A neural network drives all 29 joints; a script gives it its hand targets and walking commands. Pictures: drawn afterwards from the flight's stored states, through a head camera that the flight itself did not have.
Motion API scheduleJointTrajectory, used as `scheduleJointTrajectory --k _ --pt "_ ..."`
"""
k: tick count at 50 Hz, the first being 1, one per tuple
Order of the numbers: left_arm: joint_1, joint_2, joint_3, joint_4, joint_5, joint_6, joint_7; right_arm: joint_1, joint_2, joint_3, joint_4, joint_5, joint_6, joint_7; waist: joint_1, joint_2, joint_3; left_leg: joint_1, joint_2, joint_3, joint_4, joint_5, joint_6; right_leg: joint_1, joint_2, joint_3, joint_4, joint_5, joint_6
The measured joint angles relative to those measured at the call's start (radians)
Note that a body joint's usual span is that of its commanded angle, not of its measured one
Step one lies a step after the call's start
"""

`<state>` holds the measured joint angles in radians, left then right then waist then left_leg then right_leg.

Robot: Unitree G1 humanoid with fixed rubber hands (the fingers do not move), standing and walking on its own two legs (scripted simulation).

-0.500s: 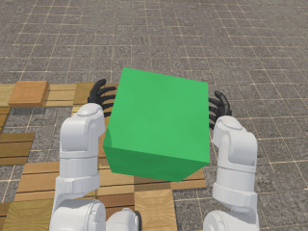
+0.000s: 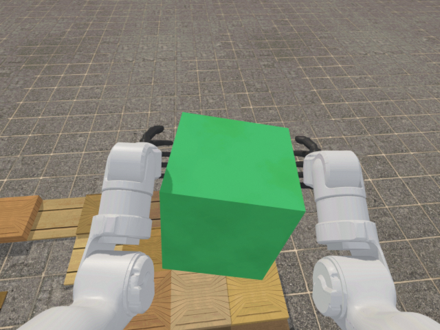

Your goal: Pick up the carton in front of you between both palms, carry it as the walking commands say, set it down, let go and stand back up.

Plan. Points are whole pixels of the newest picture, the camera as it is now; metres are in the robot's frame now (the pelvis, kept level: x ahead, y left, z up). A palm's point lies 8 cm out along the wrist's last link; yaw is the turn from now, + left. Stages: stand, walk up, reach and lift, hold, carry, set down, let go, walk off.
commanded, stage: carry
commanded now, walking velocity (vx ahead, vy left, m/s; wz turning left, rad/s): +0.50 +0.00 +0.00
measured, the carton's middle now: (224, 199) +0.35 +0.01 +0.03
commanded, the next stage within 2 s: none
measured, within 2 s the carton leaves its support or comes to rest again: neither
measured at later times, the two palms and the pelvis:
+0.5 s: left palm (197, 62) +0.72 +0.10 +0.13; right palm (306, 80) +0.69 -0.19 +0.11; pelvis +0.35 -0.02 +0.00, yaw -1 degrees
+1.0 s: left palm (219, 5) +1.04 +0.05 +0.17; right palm (304, 6) +1.07 -0.24 +0.17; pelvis +0.68 -0.11 +0.00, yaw -1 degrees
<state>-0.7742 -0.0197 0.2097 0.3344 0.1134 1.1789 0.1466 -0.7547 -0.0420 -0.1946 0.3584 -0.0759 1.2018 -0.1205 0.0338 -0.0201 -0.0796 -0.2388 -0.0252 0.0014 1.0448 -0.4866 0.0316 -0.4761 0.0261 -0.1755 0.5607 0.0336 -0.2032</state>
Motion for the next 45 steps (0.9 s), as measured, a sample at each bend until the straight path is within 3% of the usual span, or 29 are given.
scheduleJointTrajectory --k 1,3,7,10,14,17,20,21,23,25,27,28,30,31,33,37,40,41,42,45 --pt "0.007 -0.009 0.003 0.0 -0.004 -0.008 0.005 0.013 -0.002 -0.003 -0.015 0.006 0.004 -0.006 0.009 0.0 0.025 -0.072 -0.007 -0.006 0.098 0.007 0.001 0.007 0.003 0.0 0.023 -0.046 -0.018" --pt "0.046 -0.009 -0.004 -0.046 -0.023 -0.008 0.006 0.033 0.011 -0.004 -0.064 0.007 0.023 -0.018 0.015 0.012 0.076 -0.196 0.001 -0.001 0.192 0.045 0.004 0.048 0.013 -0.001 0.029 -0.11 -0.009" --pt "0.085 -0.001 -0.006 -0.167 -0.068 -0.002 0.022 0.054 0.05 -0.017 -0.193 -0.006 0.047 -0.042 0.035 0.027 0.145 -0.404 0.036 0.028 0.188 0.11 0.013 0.114 0.035 0.009 0.012 -0.164 0.003" --pt "0.08 -0.002 0.008 -0.256 -0.089 -0.001 0.036 0.069 0.075 -0.035 -0.288 -0.008 0.034 -0.045 0.023 0.02 0.16 -0.529 0.056 0.037 0.209 0.16 0.026 0.166 0.049 0.003 0.003 -0.217 -0.003" --pt "0.067 -0.024 0.03 -0.282 -0.085 -0.013 0.036 0.1 0.09 -0.043 -0.357 -0.012 0.026 -0.048 0.03 -0.01 0.11 -0.628 0.06 0.06 0.246 0.17 0.043 0.245 0.06 0.021 -0.005 -0.306 -0.008" --pt "0.072 -0.032 0.029 -0.285 -0.072 -0.016 0.033 0.098 0.084 -0.034 -0.349 -0.02 0.027 -0.046 0.036 -0.025 0.052 -0.634 0.038 0.083 0.171 0.185 0.04 0.327 0.062 0.052 -0.023 -0.377 0.007" --pt "0.077 -0.024 0.012 -0.254 -0.062 -0.016 0.032 0.09 0.075 -0.025 -0.296 -0.033 0.018 -0.032 0.023 0.004 -0.002 -0.532 -0.006 0.137 -0.119 0.286 0.051 0.405 0.065 0.041 -0.003 -0.404 0.037" --pt "0.08 -0.013 0.008 -0.239 -0.056 -0.015 0.028 0.081 0.079 -0.014 -0.259 -0.044 0.011 -0.031 0.014 0.021 -0.014 -0.466 -0.017 0.151 -0.21 0.301 0.071 0.387 0.059 0.023 0.095 -0.385 0.06" --pt "0.072 0.019 0.014 -0.187 -0.04 -0.023 -0.001 0.06 0.098 0.014 -0.182 -0.07 -0.008 -0.046 -0.037 0.014 -0.015 -0.415 -0.041 0.165 -0.202 0.202 0.106 0.243 0.049 0.088 0.476 -0.374 0.143" --pt "0.079 0.016 0.02 -0.104 -0.021 -0.038 -0.025 0.074 0.089 0.031 -0.123 -0.064 -0.005 -0.057 -0.084 0.029 -0.014 -0.353 -0.063 0.158 -0.223 0.159 0.113 0.095 0.069 0.174 0.792 -0.422 0.141" --pt "0.104 -0.021 0.031 -0.079 0.004 -0.039 -0.029 0.104 0.06 0.053 -0.122 -0.031 0.029 -0.07 -0.116 0.055 0.004 -0.268 -0.073 0.137 -0.286 0.152 0.1 -0.023 0.06 0.215 0.911 -0.442 0.137" --pt "0.112 -0.036 0.039 -0.086 0.011 -0.038 -0.029 0.108 0.042 0.063 -0.14 0.003 0.044 -0.052 -0.125 0.066 0.02 -0.226 -0.07 0.128 -0.316 0.146 0.099 -0.076 0.046 0.225 0.904 -0.432 0.141" --pt "0.127 -0.047 0.056 -0.133 0.013 -0.034 -0.029 0.083 0.029 0.071 -0.152 0.061 0.059 -0.1 -0.133 0.067 0.047 -0.15 -0.061 0.125 -0.373 0.132 0.094 -0.164 0.0 0.229 0.796 -0.408 0.147" --pt "0.129 -0.041 0.06 -0.157 0.006 -0.034 -0.029 0.056 0.031 0.066 -0.145 0.086 0.055 -0.125 -0.138 0.06 0.06 -0.114 -0.056 0.125 -0.399 0.125 0.089 -0.192 -0.022 0.224 0.706 -0.407 0.149" --pt "0.122 -0.022 0.064 -0.208 -0.005 -0.028 -0.028 0.002 0.034 0.067 -0.131 0.093 0.041 -0.128 -0.145 0.04 0.074 -0.053 -0.046 0.119 -0.445 0.11 0.074 -0.212 -0.055 0.202 0.476 -0.355 0.157" --pt "0.066 0.008 0.062 -0.28 -0.019 0.002 -0.01 -0.091 0.043 0.03 -0.133 0.074 0.031 -0.112 -0.138 0.004 0.069 0.024 -0.022 0.085 -0.435 0.032 0.032 -0.147 -0.062 0.143 0.09 -0.085 0.154" --pt "0.015 0.016 0.051 -0.27 -0.02 0.027 0.001 -0.127 0.039 -0.008 -0.132 0.048 0.047 -0.086 -0.099 -0.037 0.037 0.037 -0.018 0.079 -0.267 -0.006 -0.011 -0.008 -0.056 0.095 -0.128 0.11 0.149" --pt "-0.001 0.013 0.045 -0.254 -0.023 0.035 0.008 -0.133 0.03 -0.014 -0.135 0.039 0.061 -0.076 -0.081 -0.054 0.013 0.02 -0.023 0.081 -0.178 0.021 -0.019 0.03 -0.062 0.098 -0.131 0.079 0.137" --pt "-0.013 0.009 0.038 -0.243 -0.02 0.04 0.012 -0.143 0.021 -0.019 -0.13 0.03 0.072 -0.065 -0.063 -0.056 -0.013 -0.022 -0.026 0.069 -0.061 0.002 -0.017 0.048 -0.06 0.103 -0.113 -0.055 0.141" --pt "-0.025 0.002 0.025 -0.215 -0.042 0.066 0.041 -0.148 0.0 -0.032 -0.114 0.033 0.095 -0.056 -0.013 -0.01 -0.029 -0.164 -0.015 0.0 0.197 -0.024 -0.004 0.044 -0.016 0.086 -0.003 -0.234 0.119"
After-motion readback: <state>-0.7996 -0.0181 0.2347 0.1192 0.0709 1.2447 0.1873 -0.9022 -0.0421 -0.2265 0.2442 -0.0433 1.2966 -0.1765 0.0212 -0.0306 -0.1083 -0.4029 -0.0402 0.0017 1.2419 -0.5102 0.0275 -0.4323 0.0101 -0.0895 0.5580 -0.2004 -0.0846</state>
